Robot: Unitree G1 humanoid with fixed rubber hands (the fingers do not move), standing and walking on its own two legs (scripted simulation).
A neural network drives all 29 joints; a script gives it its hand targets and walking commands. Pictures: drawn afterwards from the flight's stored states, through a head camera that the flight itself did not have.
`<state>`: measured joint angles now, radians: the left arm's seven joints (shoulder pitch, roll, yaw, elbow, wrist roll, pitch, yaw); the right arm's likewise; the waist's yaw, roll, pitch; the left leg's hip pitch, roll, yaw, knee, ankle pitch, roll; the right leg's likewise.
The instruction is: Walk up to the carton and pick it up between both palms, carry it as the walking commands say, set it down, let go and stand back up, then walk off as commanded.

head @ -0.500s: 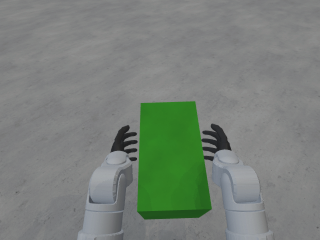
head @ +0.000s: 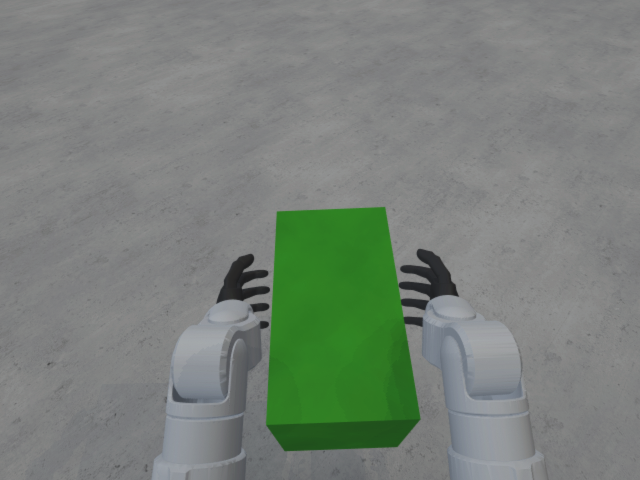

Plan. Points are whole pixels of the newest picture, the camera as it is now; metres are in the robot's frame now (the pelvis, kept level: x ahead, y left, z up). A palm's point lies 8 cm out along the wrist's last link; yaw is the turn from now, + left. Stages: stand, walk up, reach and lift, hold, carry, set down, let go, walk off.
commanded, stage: carry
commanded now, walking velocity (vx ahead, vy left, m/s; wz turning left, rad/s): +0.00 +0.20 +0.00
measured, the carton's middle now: (335, 326) +0.33 +0.00 +0.01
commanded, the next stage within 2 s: none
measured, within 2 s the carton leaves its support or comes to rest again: neither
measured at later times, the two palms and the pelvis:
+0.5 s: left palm (160, 324) +0.27 +0.19 +0.11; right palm (380, 321) +0.27 -0.04 +0.11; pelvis -0.03 +0.08 +0.01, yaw +1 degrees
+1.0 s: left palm (37, 375) +0.22 +0.30 +0.11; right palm (277, 376) +0.22 +0.06 +0.11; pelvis -0.08 +0.19 +0.01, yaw +1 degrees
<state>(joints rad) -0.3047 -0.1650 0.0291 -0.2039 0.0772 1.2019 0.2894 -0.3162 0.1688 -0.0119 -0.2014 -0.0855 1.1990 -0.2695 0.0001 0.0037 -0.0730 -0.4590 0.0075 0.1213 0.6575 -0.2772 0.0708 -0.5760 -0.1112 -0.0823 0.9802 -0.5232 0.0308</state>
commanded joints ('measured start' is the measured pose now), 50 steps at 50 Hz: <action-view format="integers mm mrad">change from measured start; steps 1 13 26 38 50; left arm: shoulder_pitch -317 -313 -281 -252 -183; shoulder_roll -1097 -1074 -1043 -1038 -999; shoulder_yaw -466 -383 -439 -415 -401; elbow -133 -136 -123 -96 -113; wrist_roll -321 -276 -285 -297 -246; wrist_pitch -49 -67 -40 -57 -56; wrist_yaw -211 -219 -208 -219 -190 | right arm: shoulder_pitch -264 -363 -212 -233 -205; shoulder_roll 1074 1097 1058 1041 1046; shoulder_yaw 406 471 409 422 453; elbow -132 -143 -51 -106 -93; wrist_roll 286 328 272 256 304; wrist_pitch -52 -56 -43 -60 -43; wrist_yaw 191 202 194 184 184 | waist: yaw -5 5 -15 18 4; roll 106 -131 312 -358 -129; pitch -314 -273 -330 -321 -342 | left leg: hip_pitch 301 -254 421 -192 244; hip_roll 232 80 343 18 35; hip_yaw -218 -156 -347 -82 -26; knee -198 407 -242 313 -294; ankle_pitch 456 -123 778 -221 66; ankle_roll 125 -124 108 -93 -97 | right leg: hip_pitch -5 550 -29 519 324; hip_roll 12 -300 14 -412 -162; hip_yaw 13 225 -58 481 25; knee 59 -557 -35 -642 -400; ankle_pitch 0 833 -223 678 499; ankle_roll -10 -188 30 -226 -21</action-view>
